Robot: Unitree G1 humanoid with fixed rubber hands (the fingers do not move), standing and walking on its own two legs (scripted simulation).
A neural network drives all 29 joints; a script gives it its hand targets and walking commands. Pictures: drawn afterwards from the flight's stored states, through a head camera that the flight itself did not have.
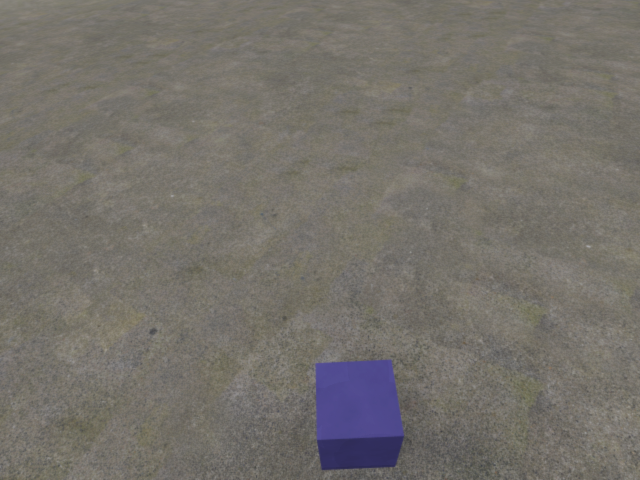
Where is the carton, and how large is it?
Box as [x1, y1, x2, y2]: [316, 360, 403, 469]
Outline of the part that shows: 391,360 316,363 317,443 322,469 380,467 395,465 403,438 403,432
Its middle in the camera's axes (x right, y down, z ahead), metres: +0.10 +0.48 +1.09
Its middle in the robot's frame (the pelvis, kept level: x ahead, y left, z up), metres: +0.46 -0.03 -0.64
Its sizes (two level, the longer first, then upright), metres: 0.210 0.200 0.250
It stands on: the floor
